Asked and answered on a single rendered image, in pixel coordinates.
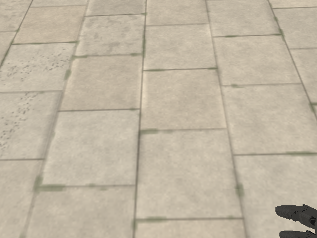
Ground right robot hand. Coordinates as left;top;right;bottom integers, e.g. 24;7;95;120
275;204;317;238

